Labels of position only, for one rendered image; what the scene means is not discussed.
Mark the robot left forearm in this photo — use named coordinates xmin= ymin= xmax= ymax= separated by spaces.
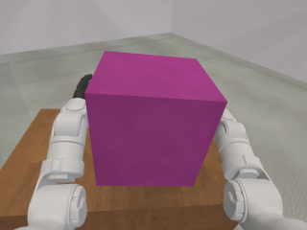
xmin=27 ymin=98 xmax=89 ymax=224

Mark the carton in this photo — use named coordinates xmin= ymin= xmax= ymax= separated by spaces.
xmin=84 ymin=51 xmax=227 ymax=187

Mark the robot left upper arm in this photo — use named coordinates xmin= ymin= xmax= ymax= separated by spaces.
xmin=14 ymin=183 xmax=87 ymax=230

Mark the pedestal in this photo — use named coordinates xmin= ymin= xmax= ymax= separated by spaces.
xmin=0 ymin=108 xmax=239 ymax=230

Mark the robot right upper arm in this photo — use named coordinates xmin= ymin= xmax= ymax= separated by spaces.
xmin=224 ymin=178 xmax=307 ymax=230

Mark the left robot hand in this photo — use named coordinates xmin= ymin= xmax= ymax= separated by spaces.
xmin=72 ymin=74 xmax=93 ymax=100

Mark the robot right forearm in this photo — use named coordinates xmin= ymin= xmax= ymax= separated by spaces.
xmin=214 ymin=108 xmax=283 ymax=213

